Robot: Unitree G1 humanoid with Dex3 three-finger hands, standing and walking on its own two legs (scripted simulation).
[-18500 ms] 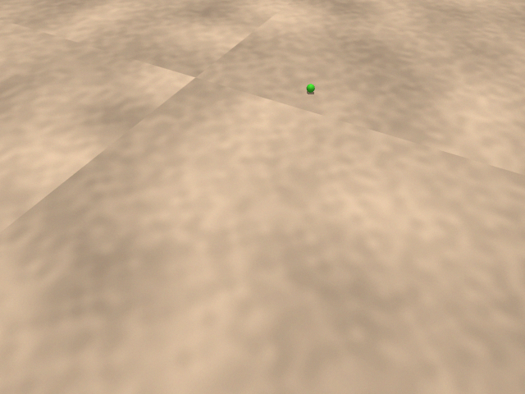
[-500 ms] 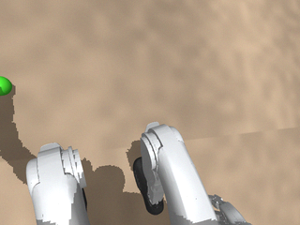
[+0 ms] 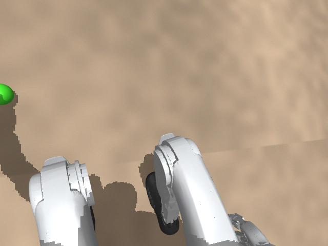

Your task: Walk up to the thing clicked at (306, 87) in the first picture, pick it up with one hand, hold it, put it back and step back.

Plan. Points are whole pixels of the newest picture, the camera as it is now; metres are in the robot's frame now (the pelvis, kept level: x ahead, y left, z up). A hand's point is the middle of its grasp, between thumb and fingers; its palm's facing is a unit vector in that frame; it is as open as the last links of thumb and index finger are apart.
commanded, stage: rise first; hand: left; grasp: from above
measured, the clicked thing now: (0, 94) +0.50 +0.32 -0.30
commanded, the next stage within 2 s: none
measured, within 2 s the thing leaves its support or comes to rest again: neither
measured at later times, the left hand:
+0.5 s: hand out of the picture +0.45 +0.35 -0.18, palm faces -0.45 -0.09 -0.89, open 13.0 cm
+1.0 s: hand out of the picture +0.45 +0.35 -0.18, palm faces -0.45 -0.09 -0.89, open 12.8 cm
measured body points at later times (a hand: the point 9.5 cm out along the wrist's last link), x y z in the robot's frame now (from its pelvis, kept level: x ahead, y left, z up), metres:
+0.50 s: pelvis +0.00 +0.00 +0.00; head +0.25 +0.11 +0.36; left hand +0.47 +0.36 -0.13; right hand +0.06 -0.26 -0.09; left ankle +0.07 +0.13 -0.29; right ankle +0.10 -0.12 -0.29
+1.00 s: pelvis +0.00 +0.00 +0.00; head +0.25 +0.11 +0.36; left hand +0.47 +0.36 -0.13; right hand +0.06 -0.26 -0.09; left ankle +0.07 +0.13 -0.29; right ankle +0.10 -0.12 -0.29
